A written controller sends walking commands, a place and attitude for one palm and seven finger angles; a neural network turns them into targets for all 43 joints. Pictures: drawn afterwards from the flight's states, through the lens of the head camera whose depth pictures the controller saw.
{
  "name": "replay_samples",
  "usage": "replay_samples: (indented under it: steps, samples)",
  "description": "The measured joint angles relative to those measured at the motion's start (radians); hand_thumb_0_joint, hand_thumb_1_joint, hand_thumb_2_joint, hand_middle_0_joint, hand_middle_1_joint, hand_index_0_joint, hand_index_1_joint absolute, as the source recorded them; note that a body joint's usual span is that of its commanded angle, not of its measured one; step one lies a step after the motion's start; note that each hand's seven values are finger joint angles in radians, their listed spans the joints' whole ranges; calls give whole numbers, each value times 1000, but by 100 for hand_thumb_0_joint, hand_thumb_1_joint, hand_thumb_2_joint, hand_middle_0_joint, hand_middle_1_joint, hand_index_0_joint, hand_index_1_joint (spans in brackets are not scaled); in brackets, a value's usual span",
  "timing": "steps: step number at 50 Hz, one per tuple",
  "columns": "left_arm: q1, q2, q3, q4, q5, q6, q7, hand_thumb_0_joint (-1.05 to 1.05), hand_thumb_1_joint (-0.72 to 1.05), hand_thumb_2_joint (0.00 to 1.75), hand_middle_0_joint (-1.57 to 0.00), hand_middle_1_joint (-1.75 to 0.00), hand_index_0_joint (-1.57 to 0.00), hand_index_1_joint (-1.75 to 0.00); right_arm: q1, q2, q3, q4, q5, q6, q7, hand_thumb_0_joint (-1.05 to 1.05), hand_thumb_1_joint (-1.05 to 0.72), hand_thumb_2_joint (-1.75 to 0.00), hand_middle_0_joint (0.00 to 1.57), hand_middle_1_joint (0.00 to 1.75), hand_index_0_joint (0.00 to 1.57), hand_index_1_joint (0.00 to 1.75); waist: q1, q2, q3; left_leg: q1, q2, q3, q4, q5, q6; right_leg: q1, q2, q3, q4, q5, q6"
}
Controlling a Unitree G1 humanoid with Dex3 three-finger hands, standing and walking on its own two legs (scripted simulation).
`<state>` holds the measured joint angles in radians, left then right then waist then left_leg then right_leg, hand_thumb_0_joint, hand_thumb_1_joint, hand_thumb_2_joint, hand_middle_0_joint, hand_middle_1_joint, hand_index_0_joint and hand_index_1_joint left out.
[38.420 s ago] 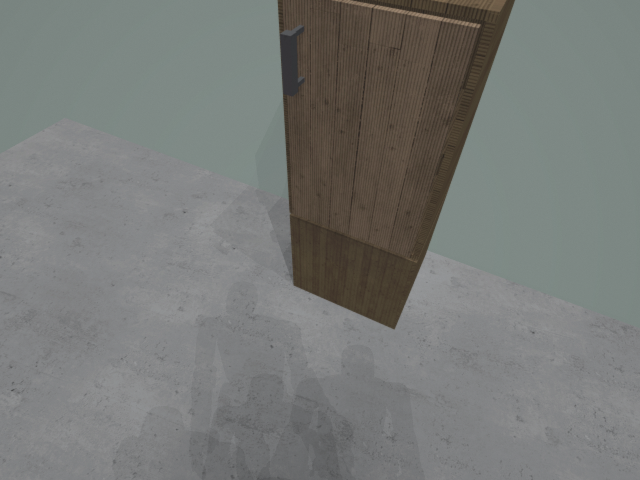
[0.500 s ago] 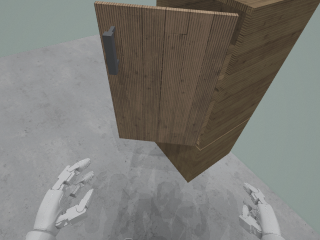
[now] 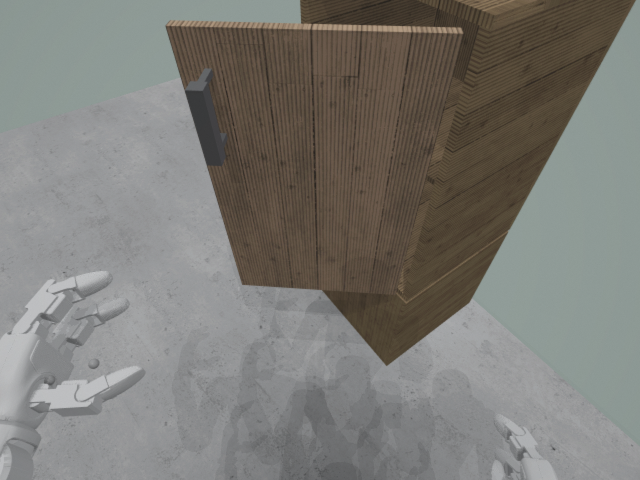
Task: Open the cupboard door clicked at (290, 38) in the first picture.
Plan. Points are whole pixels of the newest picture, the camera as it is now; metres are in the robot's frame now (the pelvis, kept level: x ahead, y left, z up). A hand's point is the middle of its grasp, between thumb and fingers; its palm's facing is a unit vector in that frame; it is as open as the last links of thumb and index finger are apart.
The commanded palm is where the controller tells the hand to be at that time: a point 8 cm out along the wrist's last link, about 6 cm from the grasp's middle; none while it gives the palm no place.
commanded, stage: raise the hand with hooked fingers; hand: left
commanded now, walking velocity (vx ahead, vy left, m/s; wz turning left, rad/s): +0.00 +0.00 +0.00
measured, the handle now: (211, 118) +0.55 +0.19 +0.17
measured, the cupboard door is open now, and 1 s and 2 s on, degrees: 50 50 50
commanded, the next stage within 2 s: move the hooked fingers beside the handle in 1.22 s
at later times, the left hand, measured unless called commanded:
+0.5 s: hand (20, 311) +0.25 +0.31 +0.14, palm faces +0.02 -1.00 -0.08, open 13.8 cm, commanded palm +0.22 +0.36 +0.16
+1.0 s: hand (10, 267) +0.27 +0.31 +0.18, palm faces +0.03 -1.00 -0.07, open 14.0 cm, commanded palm +0.24 +0.35 +0.19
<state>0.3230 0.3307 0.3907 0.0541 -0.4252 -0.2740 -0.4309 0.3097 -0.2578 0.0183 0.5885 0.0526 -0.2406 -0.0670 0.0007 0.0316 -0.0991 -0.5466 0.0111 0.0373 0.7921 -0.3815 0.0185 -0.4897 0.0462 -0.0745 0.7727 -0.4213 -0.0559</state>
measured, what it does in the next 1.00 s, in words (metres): stands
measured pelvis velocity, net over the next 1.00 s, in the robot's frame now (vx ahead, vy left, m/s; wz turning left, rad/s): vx -0.01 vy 0.03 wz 0.03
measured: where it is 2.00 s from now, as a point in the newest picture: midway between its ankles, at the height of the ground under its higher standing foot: outside the picture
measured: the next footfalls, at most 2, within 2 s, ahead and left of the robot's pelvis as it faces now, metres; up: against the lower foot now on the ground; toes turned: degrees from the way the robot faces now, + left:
none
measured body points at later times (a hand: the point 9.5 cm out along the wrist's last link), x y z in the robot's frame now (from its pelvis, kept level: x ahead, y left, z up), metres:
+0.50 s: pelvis -0.01 +0.05 +0.02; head -0.01 +0.05 +0.47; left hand +0.24 +0.37 +0.15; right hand +0.19 -0.17 -0.04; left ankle +0.01 +0.11 -0.71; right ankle -0.02 -0.07 -0.71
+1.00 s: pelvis -0.01 +0.03 +0.03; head -0.02 +0.02 +0.48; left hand +0.26 +0.36 +0.19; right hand +0.17 -0.21 -0.04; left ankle +0.01 +0.11 -0.71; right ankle -0.02 -0.07 -0.71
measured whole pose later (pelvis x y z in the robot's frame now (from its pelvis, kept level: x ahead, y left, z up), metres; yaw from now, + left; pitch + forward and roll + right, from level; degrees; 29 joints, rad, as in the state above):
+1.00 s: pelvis -0.01 +0.03 +0.03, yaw +1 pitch +0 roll -1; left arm -0.12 0.48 0.44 0.24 -0.34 0.04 -0.49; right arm 0.26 -0.28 0.07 0.61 0.07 -0.21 -0.10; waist 0.03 0.03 -0.03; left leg -0.26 -0.04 0.03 0.51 -0.24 0.06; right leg -0.19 0.01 -0.08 0.48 -0.28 -0.03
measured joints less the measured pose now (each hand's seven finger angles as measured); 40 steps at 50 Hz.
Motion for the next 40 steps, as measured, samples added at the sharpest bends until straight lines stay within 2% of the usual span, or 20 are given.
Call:
replay_samples:
  steps: [3,7,10,16,19,23,25,33,40]
  samples:
    - [-29,-9,-12,10,12,-12,2,0,1,51,-27,-88,-26,-87,10,-25,-11,16,7,-7,-6,1,-90,-90,21,30,20,30,7,0,3,8,-7,-3,-7,5,11,15,-6,-3,-16,7,8]
    - [-72,8,-59,49,54,54,-11,0,-9,47,-27,-94,-27,-93,-10,-43,-14,26,12,-14,-22,1,-90,-90,20,30,20,30,9,0,25,28,-15,-2,-22,16,26,40,-13,-2,-42,24,17]
    - [-83,28,-74,24,79,86,8,0,-16,44,-28,-98,-27,-98,-25,-34,-9,20,9,-26,-31,1,-90,-90,20,30,20,30,5,-8,34,60,-21,3,-48,26,35,73,-18,3,-71,39,24]
    - [-163,58,-28,-21,56,83,43,0,-30,38,-29,-107,-29,-107,-45,-2,23,12,7,-42,-29,1,-90,-90,20,30,20,30,15,-15,31,132,-34,1,-94,42,47,153,-28,3,-129,60,37]
    - [-236,78,-12,27,57,151,28,0,-37,36,-29,-111,-29,-111,-58,6,40,8,14,-31,-31,1,-90,-90,20,30,20,30,27,-5,30,157,-43,-2,-117,54,53,182,-36,-1,-154,72,44]
    - [-291,98,-25,82,81,268,0,-1,-43,33,-30,-116,-29,-115,-71,8,57,-5,19,-15,-35,1,-90,-90,21,30,20,30,37,10,40,184,-55,-2,-154,76,63,208,-47,0,-187,91,53]
    - [-302,104,-29,82,92,297,-6,-1,-45,32,-30,-117,-30,-117,-76,11,63,-7,16,-11,-37,1,-90,-90,21,30,20,30,41,10,49,197,-59,-1,-171,86,66,220,-50,1,-201,99,56]
    - [-417,140,28,98,91,272,-21,-1,-49,30,-30,-119,-30,-119,-69,18,83,21,8,1,-43,1,-90,-90,21,30,20,30,54,-13,71,258,-65,-9,-232,116,61,281,-52,-6,-259,126,52]
    - [-518,202,38,232,104,373,-70,-1,-50,30,-30,-120,-30,-120,-61,-10,73,22,25,29,-47,1,-90,-90,21,30,20,30,39,6,66,265,-66,-14,-264,138,58,286,-52,-10,-283,141,48]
